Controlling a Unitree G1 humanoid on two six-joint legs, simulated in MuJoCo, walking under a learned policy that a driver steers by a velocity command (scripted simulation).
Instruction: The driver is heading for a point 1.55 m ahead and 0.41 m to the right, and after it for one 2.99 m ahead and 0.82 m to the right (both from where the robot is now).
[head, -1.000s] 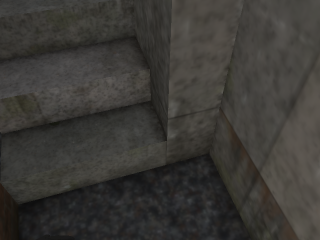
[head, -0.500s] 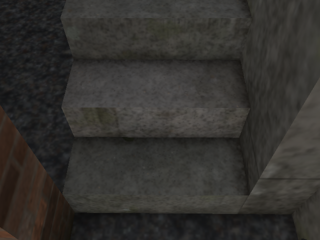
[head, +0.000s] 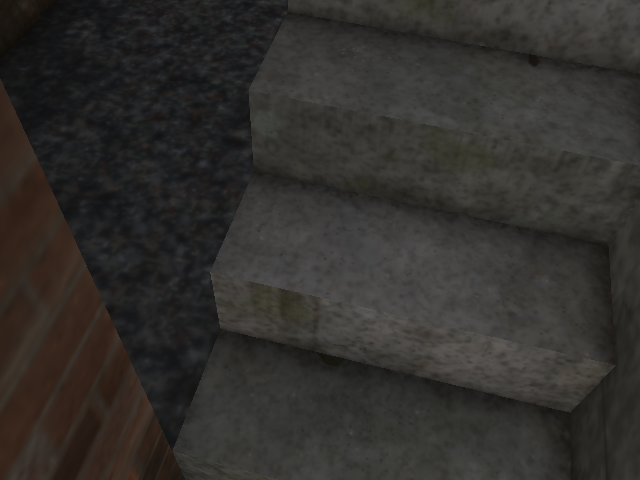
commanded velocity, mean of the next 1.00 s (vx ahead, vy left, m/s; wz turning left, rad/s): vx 0.06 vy -0.02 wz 0.09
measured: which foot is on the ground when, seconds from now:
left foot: down 0.00-0.16, up 0.18-0.42, down 0.44-1.00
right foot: up 0.00-0.14, down 0.16-1.00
